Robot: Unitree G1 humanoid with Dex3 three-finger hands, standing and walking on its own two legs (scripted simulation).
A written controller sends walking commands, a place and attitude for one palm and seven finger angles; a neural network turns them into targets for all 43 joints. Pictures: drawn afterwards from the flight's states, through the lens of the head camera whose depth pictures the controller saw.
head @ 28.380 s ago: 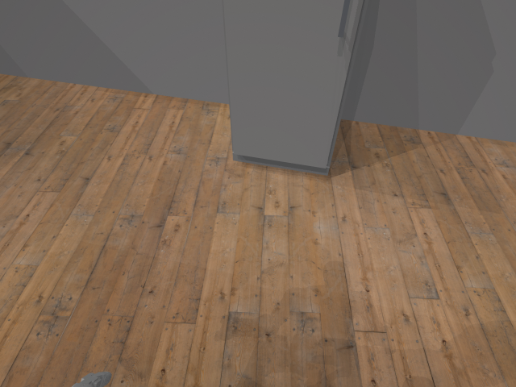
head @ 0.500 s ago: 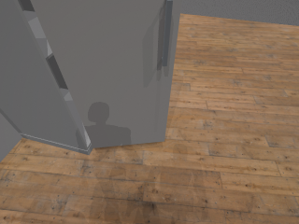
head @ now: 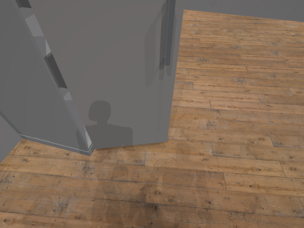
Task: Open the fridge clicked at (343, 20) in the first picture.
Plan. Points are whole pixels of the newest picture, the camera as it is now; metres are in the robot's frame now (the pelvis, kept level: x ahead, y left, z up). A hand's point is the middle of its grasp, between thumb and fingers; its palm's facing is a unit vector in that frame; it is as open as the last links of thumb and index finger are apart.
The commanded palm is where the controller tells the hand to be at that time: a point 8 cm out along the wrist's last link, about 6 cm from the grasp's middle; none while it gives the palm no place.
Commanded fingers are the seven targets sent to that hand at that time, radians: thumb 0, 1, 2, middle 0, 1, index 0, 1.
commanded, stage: look to check the result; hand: right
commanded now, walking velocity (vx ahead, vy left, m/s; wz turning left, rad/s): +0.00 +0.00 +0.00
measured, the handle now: (168, 32) +0.76 -0.01 +0.15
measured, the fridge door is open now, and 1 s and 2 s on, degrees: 68 68 68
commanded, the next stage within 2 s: stand and wait in 0.04 s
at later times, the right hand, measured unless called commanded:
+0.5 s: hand out of the picture +0.01 -0.18 -0.18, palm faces +0.00 +0.98 -0.20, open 7.4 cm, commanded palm none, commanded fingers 0.00 -0.90 -0.90 0.20 0.30 0.20 0.30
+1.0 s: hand out of the picture +0.02 -0.18 -0.18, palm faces -0.01 +0.98 -0.21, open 7.4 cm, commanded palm none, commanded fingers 0.00 -0.90 -0.90 0.20 0.30 0.20 0.30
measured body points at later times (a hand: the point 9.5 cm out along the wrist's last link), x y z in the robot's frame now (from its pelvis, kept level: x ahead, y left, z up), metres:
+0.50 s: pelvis +0.01 +0.00 +0.00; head +0.02 +0.00 +0.45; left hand +0.02 +0.23 -0.16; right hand +0.01 -0.23 -0.16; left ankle -0.03 +0.12 -0.74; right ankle +0.03 -0.10 -0.74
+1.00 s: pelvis +0.01 +0.01 +0.00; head +0.03 +0.00 +0.45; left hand +0.03 +0.24 -0.15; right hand +0.03 -0.23 -0.16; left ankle -0.03 +0.12 -0.74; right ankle +0.03 -0.10 -0.74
